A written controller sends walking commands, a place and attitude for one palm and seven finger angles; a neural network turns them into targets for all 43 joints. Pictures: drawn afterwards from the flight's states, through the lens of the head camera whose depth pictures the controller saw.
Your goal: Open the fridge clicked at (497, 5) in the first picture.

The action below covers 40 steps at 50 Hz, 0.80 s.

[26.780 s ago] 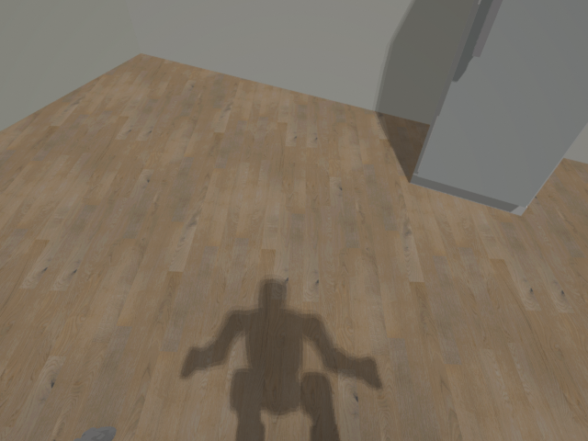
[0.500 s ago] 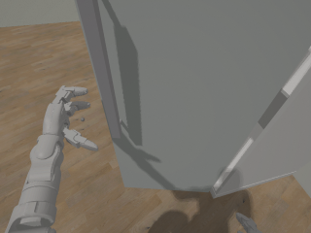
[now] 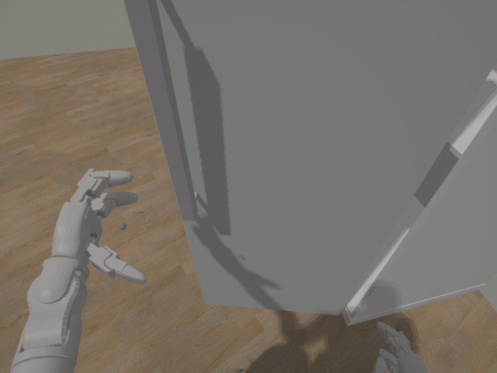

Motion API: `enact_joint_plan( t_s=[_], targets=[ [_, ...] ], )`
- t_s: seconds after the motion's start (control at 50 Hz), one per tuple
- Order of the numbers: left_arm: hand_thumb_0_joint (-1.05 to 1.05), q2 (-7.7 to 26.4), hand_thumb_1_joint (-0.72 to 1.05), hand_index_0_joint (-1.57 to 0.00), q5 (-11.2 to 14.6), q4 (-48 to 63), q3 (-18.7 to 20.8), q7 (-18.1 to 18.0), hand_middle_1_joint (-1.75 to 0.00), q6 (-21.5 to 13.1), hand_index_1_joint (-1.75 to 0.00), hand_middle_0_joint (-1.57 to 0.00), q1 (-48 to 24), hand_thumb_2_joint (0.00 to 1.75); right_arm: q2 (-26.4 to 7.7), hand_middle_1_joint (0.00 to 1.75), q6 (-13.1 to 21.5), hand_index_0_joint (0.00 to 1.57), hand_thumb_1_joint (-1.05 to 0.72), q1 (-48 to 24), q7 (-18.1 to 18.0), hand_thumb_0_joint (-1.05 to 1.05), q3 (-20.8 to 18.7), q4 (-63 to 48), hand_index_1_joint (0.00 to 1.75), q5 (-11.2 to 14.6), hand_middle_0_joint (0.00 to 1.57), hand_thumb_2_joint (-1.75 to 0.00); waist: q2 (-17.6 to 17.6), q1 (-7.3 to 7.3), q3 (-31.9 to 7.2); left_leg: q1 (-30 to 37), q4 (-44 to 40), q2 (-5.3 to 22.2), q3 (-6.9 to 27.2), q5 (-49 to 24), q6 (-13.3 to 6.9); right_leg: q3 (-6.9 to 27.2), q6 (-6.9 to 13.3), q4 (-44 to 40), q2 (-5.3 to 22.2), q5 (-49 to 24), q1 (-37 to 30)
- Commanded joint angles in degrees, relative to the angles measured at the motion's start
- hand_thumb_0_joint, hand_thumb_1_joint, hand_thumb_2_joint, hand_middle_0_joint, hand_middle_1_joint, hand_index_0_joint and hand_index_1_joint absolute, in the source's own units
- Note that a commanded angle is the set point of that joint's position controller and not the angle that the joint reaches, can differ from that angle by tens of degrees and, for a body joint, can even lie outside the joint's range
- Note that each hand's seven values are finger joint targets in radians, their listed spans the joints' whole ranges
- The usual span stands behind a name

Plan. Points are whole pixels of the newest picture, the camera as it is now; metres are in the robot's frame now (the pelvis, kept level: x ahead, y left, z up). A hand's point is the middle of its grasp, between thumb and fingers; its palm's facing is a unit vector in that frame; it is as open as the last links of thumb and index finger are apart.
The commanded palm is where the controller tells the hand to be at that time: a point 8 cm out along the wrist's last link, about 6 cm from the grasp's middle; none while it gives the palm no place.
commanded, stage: slip the hand off the handle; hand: left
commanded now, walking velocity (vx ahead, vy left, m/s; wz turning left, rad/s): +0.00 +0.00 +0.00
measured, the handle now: (175, 127) +0.45 +0.16 +0.18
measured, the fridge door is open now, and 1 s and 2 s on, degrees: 71 71 71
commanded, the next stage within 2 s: draw the hand back to the body in 0.26 s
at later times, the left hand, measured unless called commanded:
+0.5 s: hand (102, 251) +0.25 +0.23 +0.11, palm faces +0.10 -1.00 +0.01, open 14.7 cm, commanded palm +0.21 +0.27 +0.12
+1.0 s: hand (59, 257) +0.22 +0.26 +0.15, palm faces +0.30 -0.93 -0.23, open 14.1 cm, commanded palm +0.17 +0.29 +0.16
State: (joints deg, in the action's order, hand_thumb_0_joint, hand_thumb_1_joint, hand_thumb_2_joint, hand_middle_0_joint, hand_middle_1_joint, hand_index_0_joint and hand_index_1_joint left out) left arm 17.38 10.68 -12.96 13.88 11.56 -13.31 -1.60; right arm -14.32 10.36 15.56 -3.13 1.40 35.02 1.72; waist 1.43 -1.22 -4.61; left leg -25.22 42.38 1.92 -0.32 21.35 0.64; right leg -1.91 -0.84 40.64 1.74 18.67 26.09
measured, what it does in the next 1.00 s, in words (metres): stands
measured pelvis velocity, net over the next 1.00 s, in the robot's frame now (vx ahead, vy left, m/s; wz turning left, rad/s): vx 0.00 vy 0.00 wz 0.02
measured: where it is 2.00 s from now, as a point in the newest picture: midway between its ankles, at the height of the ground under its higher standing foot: outside the picture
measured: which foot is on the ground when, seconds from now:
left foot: down 0.00-1.00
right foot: down 0.00-1.00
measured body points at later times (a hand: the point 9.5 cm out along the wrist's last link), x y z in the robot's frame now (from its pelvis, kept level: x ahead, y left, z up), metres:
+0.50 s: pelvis +0.00 -0.01 +0.00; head +0.00 -0.02 +0.45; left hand +0.24 +0.28 +0.11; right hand +0.18 -0.24 -0.07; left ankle +0.00 +0.12 -0.71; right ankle +0.02 -0.13 -0.71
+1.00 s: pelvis +0.00 +0.00 +0.01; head -0.02 -0.01 +0.46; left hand +0.20 +0.30 +0.16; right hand +0.20 -0.21 -0.05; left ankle +0.00 +0.12 -0.71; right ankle +0.02 -0.13 -0.71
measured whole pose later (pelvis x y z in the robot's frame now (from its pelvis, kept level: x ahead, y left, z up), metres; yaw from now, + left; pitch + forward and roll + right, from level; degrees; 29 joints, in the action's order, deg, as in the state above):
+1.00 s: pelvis +0.00 +0.00 +0.01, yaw +1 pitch -2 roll -1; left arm 19.5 9.9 12.6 16.7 4.4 0.7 15.9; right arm -13.8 16.3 13.6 -5.4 3.3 36.4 0.2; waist 2.0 -4.4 -2.0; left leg -14.0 34.9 1.7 0.9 18.8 0.7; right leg -3.3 -1.0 32.2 1.7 16.1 13.8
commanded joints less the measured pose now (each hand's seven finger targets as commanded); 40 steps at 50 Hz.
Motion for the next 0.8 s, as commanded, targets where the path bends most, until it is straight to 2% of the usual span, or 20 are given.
enact_joint_plan(
  t_s=[0.0, 0.04, 0.06, 0.08, 0.12, 0.16, 0.2, 0.24, 0.28, 0.3, 0.36, 0.38, 0.4, 0.44, 0.48, 0.52, 0.6, 0.66, 0.72, 0.78],
  targets=[
    [0.0, 12.85, -0.55, -0.25, 1.75, 12.95, 6.76, 0.28, -1.15, -2.54, -1.15, -0.25, -10.77, 0.2, -7.9, 0.3, 4.04, 0.2, -0.9, -4.38, -1.19, 0.0, -2.6, -8.58, 0.3, 0.08, 0.2, -0.9, -1.22, -0.82, -7.91, 1.51, -7.76, -2.14, 0.12, -7.17, -1.51, 0.1, 1.93, -6.39, -2.3, -6.11, -6.51],
    [0.0, 11.09, -0.55, -0.25, 2.4, 14.24, 5.34, 1.09, -1.15, -2.11, -1.15, -0.25, -10.35, 0.2, -7.41, 0.3, 4.38, 0.2, -0.9, -5.19, -1.28, 0.0, -2.31, -9.09, 0.3, 0.2, 0.2, -0.9, -0.38, -0.63, -7.01, 1.32, -7.65, -2.4, -0.18, -6.56, -1.54, 0.42, 1.76, -6.78, -1.98, -5.78, -6.34],
    [0.0, 12.14, -0.55, -0.25, 2.58, 14.35, 6.72, 1.3, -1.15, -1.95, -1.15, -0.25, -8.49, 0.2, -7.53, 0.3, 4.4, 0.2, -0.9, -4.94, -1.36, 0.0, -2.36, -9.16, 0.3, 0.19, 0.2, -0.9, -0.86, -1.1, -7.29, 1.25, -7.54, -2.4, -0.2, -7.1, -1.52, 0.4, 1.83, -6.68, -2.05, -6.33, -6.98],
    [0.0, 11.53, -0.55, -0.25, 2.58, 16.32, 5.83, 1.64, -1.15, -2.03, -1.15, -0.25, -8.67, 0.2, -7.45, 0.3, 4.61, 0.2, -0.9, -5.29, -1.38, 0.0, -2.26, -9.47, 0.3, 0.13, 0.2, -0.9, 0.48, -1.0, -7.93, 1.72, -7.41, -2.52, -0.22, -7.66, -1.5, 0.39, 1.84, -6.45, -1.99, -6.97, -7.09],
    [0.0, 11.52, -0.55, -0.25, 2.94, 18.43, 5.71, 2.12, -1.15, -2.15, -1.15, -0.25, -6.87, 0.2, -7.35, 0.3, 5.09, 0.2, -0.9, -4.96, -1.4, 0.0, -2.25, -9.7, 0.3, 0.0, 0.2, -0.9, 0.35, -1.0, -8.65, 2.18, -6.81, -2.48, -0.08, -9.02, -1.61, 0.52, 1.75, -6.16, -1.95, -8.6, -7.61],
    [0.0, 10.57, -0.55, -0.25, 3.41, 19.37, 4.67, 2.68, -1.15, -2.16, -1.15, -0.25, -6.59, 0.2, -7.26, 0.3, 5.55, 0.2, -0.9, -5.11, -1.56, 0.0, -2.08, -9.59, 0.3, 0.04, 0.2, -0.9, 0.14, -0.53, -7.06, 1.94, -6.62, -2.56, -0.05, -7.9, -1.59, 0.6, 1.63, -6.52, -1.99, -7.28, -6.58],
    [0.0, 12.17, -0.55, -0.25, 3.77, 19.8, 6.5, 3.04, -1.15, -2.04, -1.15, -0.25, -3.66, 0.2, -7.66, 0.3, 5.87, 0.2, -0.9, -4.8, -1.73, 0.0, -2.18, -9.53, 0.3, -0.22, 0.2, -0.9, -0.56, -1.07, -6.98, 1.25, -6.05, -2.57, -0.07, -8.11, -1.68, 1.03, 1.61, -6.47, -1.86, -7.34, -7.19],
    [0.0, 10.63, -0.55, -0.25, 4.09, 21.14, 5.35, 3.58, -1.15, -1.85, -1.15, -0.25, -2.22, 0.2, -7.24, 0.3, 6.3, 0.2, -0.9, -4.99, -1.73, 0.0, -2.07, -9.85, 0.3, -0.09, 0.2, -0.9, -0.43, -1.09, -6.9, 1.16, -6.0, -2.7, -0.01, -8.32, -1.59, 0.89, 1.49, -6.28, -1.64, -7.6, -7.21],
    [0.0, 12.41, -0.55, -0.25, 4.23, 21.65, 7.13, 3.51, -1.15, -1.72, -1.15, -0.25, -2.63, 0.2, -7.49, 0.3, 6.53, 0.2, -0.9, -4.95, -2.02, 0.0, -2.06, -9.53, 0.3, -0.1, 0.2, -0.9, -0.23, -1.13, -6.96, 0.94, -5.87, -2.69, 0.22, -7.91, -1.48, 0.8, 1.54, -6.15, -1.75, -6.71, -6.77],
    [0.0, 12.34, -0.55, -0.25, 4.17, 21.85, 6.55, 3.51, -1.15, -1.72, -1.15, -0.25, -4.41, 0.2, -7.66, 0.3, 6.64, 0.2, -0.9, -4.86, -2.16, 0.0, -2.04, -9.24, 0.3, -0.19, 0.2, -0.9, -0.49, -0.47, -6.45, 0.71, -5.35, -2.71, 0.15, -7.85, -1.62, 1.26, 1.42, -6.32, -1.67, -6.4, -6.56],
    [0.0, 11.65, -0.55, -0.25, 4.23, 22.59, 5.7, 3.51, -1.15, -1.92, -1.15, -0.25, -5.4, 0.2, -7.5, 0.3, 7.52, 0.2, -0.9, -4.92, -2.55, 0.0, -2.08, -8.86, 0.3, 0.01, 0.2, -0.9, 1.13, -0.34, -6.64, 1.35, -5.31, -2.65, 0.48, -6.95, -1.49, 1.08, 1.44, -6.29, -1.7, -5.06, -5.42],
    [0.0, 7.6, -0.55, -0.25, 13.24, 18.35, 7.74, 6.31, -1.15, 1.6, -1.15, -0.25, -6.57, 0.2, -7.71, 0.3, 8.42, 0.2, -0.9, -6.27, -3.51, 0.0, -1.36, -8.68, 0.3, 1.24, 0.2, -0.9, -0.1, -0.93, -8.98, 2.36, -6.4, -2.98, 0.24, -5.27, -1.25, 2.16, 1.75, -8.63, -1.03, -3.47, -9.28],
    [0.0, 10.4, -0.55, -0.25, 13.93, 19.94, 9.06, 7.83, -1.15, 3.02, -1.15, -0.25, -7.54, 0.2, -7.88, 0.3, 9.18, 0.2, -0.9, -6.91, -4.29, 0.0, -1.18, -8.68, 0.3, 1.5, 0.2, -0.9, -0.44, -1.56, -9.52, 2.76, -6.59, -2.62, 0.4, -5.94, -1.4, 2.93, 1.69, -9.28, -0.78, -3.71, -11.05],
    [0.0, 11.78, -0.55, -0.25, 11.19, 23.96, 7.94, 7.9, -1.15, 5.2, -1.15, -0.25, -7.74, 0.2, -7.48, 0.3, 10.17, 0.2, -0.9, -6.5, -4.66, 0.0, -0.88, -9.07, 0.3, 1.13, 0.2, -0.9, 2.44, -2.06, -9.8, 4.59, -7.96, -2.54, 0.89, -8.21, -1.77, 1.47, 1.65, -8.44, -1.07, -6.93, -10.86],
    [0.0, 11.62, -0.55, -0.25, 8.56, 24.74, 7.56, 6.33, -1.15, 6.36, -1.15, -0.25, -4.26, 0.2, -7.19, 0.3, 10.59, 0.2, -0.9, -5.65, -4.14, 0.0, -0.98, -9.0, 0.3, 0.76, 0.2, -0.9, 2.32, -2.23, -7.67, 5.27, -8.94, -2.42, 1.25, -10.61, -1.69, -0.1, 1.8, -7.66, -1.64, -9.74, -10.22],
    [0.0, 11.13, -0.55, -0.25, 8.59, 24.61, 8.43, 5.61, -1.15, 7.27, -1.15, -0.25, 0.97, 0.2, -7.17, 0.3, 10.67, 0.2, -0.9, -5.51, -3.4, 0.0, -0.96, -9.24, 0.3, 0.51, 0.2, -0.9, 0.97, -2.86, -6.67, 4.84, -9.23, -2.24, 1.04, -12.52, -1.58, -0.42, 1.81, -7.57, -1.62, -12.13, -11.14],
    [0.0, 10.93, -0.55, -0.25, 10.41, 25.26, 10.47, 5.62, -1.15, 9.42, -1.15, -0.25, 3.27, 0.2, -7.49, 0.3, 10.57, 0.2, -0.9, -6.1, -3.02, 0.0, -0.89, -9.45, 0.3, 0.72, 0.2, -0.9, -1.48, -3.4, -4.65, 4.66, -10.24, -2.09, 0.8, -11.17, -1.42, -0.59, 1.75, -8.9, -1.86, -10.22, -11.7],
    [0.0, 10.1, -0.55, -0.25, 10.01, 29.11, 9.56, 5.48, -1.15, 10.95, -1.15, -0.25, 3.0, 0.2, -7.17, 0.3, 10.61, 0.2, -0.9, -6.43, -2.94, 0.0, -0.81, -10.04, 0.3, 0.87, 0.2, -0.9, 0.74, -3.27, -4.97, 6.19, -10.86, -2.14, 0.53, -11.62, -1.4, -0.79, 1.63, -9.17, -1.84, -10.62, -11.53],
    [0.0, 10.71, -0.55, -0.25, 9.64, 31.31, 9.83, 5.18, -1.15, 11.75, -1.15, -0.25, 2.47, 0.2, -7.28, 0.3, 10.68, 0.2, -0.9, -6.3, -3.16, 0.0, -0.72, -9.58, 0.3, 0.81, 0.2, -0.9, 0.6, -2.81, -4.12, 7.09, -11.45, -1.98, 0.88, -11.55, -1.47, -1.01, 1.64, -9.81, -1.99, -10.2, -11.29],
    [0.0, 10.9, -0.51, -0.25, 9.67, 34.5, 10.2, 5.4, -1.13, 11.81, -1.13, -0.25, 3.67, 0.22, -7.05, 0.3, 11.16, 0.2, -0.9, -6.45, -3.35, 0.0, -0.7, -9.6, 0.3, 0.71, 0.2, -0.9, 2.72, -3.22, -5.28, 8.86, -11.82, -2.06, 1.05, -12.54, -1.26, -1.23, 1.81, -9.8, -2.13, -11.19, -12.08]
  ],
)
